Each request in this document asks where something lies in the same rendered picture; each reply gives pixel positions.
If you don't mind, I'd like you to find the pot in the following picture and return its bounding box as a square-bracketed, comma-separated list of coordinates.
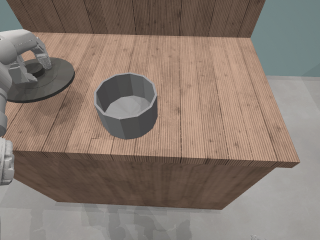
[94, 72, 158, 140]

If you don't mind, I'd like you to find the knob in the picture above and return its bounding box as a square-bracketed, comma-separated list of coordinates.
[25, 63, 45, 78]

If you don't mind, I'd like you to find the robot left hand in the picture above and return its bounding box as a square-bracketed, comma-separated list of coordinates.
[0, 29, 52, 85]

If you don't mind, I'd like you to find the left robot upper arm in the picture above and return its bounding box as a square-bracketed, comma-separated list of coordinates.
[0, 137, 15, 240]

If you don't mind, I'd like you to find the left robot forearm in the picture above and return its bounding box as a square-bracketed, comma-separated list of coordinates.
[0, 35, 17, 137]

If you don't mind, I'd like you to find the lid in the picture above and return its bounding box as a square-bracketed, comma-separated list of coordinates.
[6, 57, 75, 104]

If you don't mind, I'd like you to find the table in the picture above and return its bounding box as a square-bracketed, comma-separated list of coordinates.
[1, 0, 300, 210]

